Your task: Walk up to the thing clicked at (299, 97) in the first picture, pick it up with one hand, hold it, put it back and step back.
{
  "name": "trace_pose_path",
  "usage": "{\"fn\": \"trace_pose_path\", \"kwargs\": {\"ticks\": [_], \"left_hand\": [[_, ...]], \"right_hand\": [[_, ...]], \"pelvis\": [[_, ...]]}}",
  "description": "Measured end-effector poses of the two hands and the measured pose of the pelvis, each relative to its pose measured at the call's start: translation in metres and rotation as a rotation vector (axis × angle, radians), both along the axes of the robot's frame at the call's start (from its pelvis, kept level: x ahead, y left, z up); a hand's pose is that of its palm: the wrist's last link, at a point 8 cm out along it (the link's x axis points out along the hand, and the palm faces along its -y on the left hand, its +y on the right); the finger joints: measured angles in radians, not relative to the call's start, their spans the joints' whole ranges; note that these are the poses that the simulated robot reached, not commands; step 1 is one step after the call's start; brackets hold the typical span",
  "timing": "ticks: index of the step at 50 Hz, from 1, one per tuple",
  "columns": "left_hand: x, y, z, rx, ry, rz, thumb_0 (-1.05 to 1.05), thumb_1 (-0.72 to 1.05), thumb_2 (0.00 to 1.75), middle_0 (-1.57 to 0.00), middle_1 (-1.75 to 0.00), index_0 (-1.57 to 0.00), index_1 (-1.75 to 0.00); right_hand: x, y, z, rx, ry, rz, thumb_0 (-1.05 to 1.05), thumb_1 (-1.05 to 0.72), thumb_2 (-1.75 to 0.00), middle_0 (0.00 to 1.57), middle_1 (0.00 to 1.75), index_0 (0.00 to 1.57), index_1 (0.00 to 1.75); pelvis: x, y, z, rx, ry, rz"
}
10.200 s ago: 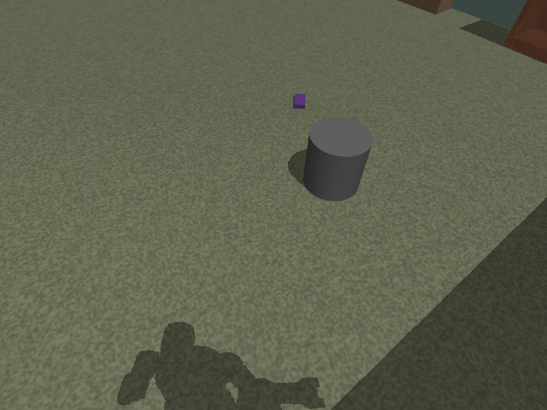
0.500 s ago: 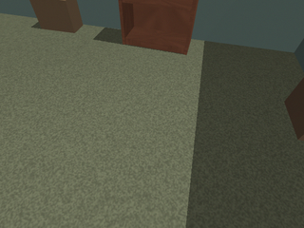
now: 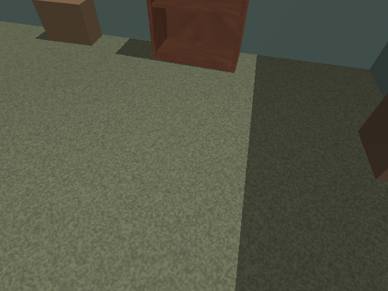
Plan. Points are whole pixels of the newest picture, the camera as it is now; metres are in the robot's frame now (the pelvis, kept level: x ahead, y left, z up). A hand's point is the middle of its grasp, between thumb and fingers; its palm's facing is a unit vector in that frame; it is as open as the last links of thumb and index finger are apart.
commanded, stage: stand
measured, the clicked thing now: out of the picture +0.43 +1.18 -0.77
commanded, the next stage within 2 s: none
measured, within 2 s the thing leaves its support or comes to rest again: neither
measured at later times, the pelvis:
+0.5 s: pelvis +0.01 -0.01 +0.00, yaw +0 degrees
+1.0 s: pelvis +0.02 -0.01 +0.00, yaw +0 degrees
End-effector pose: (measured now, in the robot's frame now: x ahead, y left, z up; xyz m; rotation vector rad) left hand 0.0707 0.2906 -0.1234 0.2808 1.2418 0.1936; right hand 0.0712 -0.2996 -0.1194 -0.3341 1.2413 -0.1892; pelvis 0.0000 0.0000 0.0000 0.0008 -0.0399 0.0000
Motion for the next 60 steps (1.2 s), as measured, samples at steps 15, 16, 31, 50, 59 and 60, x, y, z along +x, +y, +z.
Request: {"fn": "trace_pose_path", "kwargs": {"ticks": [15, 16, 31, 50, 59, 60], "left_hand": [[0.005, 0.003, 0.007, 0.033, -0.005, -0.005, 0.00, 0.91, 0.90, -0.21, -0.30, -0.20, -0.30], [0.005, 0.002, 0.007, 0.034, -0.005, -0.004, 0.00, 0.91, 0.90, -0.21, -0.30, -0.20, -0.30], [0.011, -0.005, 0.005, 0.028, 0.010, -0.003, 0.00, 0.91, 0.90, -0.21, -0.30, -0.20, -0.30], [0.022, -0.008, 0.008, 0.032, -0.017, -0.007, 0.00, 0.91, 0.90, -0.21, -0.30, -0.20, -0.30], [0.018, -0.008, 0.008, 0.034, -0.001, -0.007, 0.00, 0.91, 0.90, -0.21, -0.30, -0.20, -0.30], [0.017, -0.008, 0.008, 0.034, -0.001, -0.007, 0.00, 0.91, 0.90, -0.21, -0.30, -0.20, -0.30]], "right_hand": [[-0.003, 0.003, -0.008, 0.032, 0.014, -0.003, 0.01, -0.90, -0.90, 0.20, 0.30, 0.20, 0.30], [-0.002, 0.003, -0.008, 0.032, 0.014, -0.001, 0.01, -0.90, -0.90, 0.20, 0.30, 0.20, 0.30], [0.012, -0.006, -0.006, 0.019, 0.012, 0.005, 0.01, -0.90, -0.90, 0.20, 0.30, 0.20, 0.30], [0.019, -0.008, -0.005, 0.021, -0.014, 0.008, 0.01, -0.90, -0.90, 0.20, 0.30, 0.20, 0.30], [0.011, -0.009, -0.006, 0.020, 0.008, 0.000, 0.01, -0.90, -0.90, 0.20, 0.30, 0.20, 0.30], [0.010, -0.009, -0.006, 0.020, 0.009, -0.001, 0.01, -0.90, -0.90, 0.20, 0.30, 0.20, 0.30]], "pelvis": [[0.006, -0.004, 0.000, 0.002, 0.002, 0.002], [0.006, -0.004, 0.000, 0.002, 0.002, 0.002], [0.016, -0.010, 0.000, 0.000, 0.012, 0.002], [0.019, -0.013, 0.000, -0.001, 0.004, -0.002], [0.019, -0.014, 0.000, -0.001, 0.006, -0.006], [0.019, -0.014, 0.000, -0.001, 0.005, -0.006]]}}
